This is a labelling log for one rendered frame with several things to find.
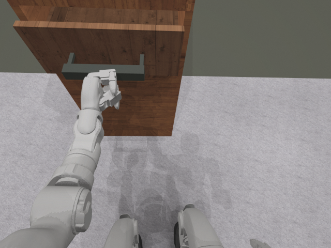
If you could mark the left robot forearm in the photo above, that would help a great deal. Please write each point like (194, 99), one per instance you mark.
(80, 162)

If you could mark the cabinet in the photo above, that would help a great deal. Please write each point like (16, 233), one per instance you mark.
(148, 107)

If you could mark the right robot thigh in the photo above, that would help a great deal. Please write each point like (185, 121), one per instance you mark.
(200, 233)

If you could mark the drawer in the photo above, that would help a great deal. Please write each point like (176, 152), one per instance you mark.
(106, 36)

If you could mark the robot left hand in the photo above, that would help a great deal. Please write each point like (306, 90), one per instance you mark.
(92, 91)

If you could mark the left robot thigh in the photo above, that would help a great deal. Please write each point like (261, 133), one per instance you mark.
(123, 234)

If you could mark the left robot upper arm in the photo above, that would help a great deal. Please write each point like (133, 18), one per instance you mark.
(59, 214)

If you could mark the handle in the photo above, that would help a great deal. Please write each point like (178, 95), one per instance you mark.
(73, 71)

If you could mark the robot thigh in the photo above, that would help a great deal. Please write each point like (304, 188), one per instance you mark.
(200, 233)
(123, 234)

